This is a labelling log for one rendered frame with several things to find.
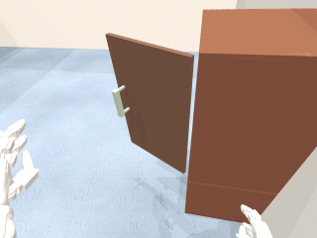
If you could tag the left robot forearm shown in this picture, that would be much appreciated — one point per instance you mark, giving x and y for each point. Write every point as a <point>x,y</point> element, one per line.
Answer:
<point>7,228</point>

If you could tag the right robot hand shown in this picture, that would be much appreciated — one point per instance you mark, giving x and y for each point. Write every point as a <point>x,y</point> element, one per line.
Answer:
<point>258,229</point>

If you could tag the cupboard door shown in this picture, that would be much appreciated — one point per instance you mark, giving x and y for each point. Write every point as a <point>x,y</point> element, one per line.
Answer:
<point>158,89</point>

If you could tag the left robot hand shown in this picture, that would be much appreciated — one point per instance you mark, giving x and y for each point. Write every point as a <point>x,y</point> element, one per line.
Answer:
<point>9,149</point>

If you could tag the handle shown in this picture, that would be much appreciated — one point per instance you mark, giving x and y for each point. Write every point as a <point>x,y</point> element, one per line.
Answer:
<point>118,102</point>

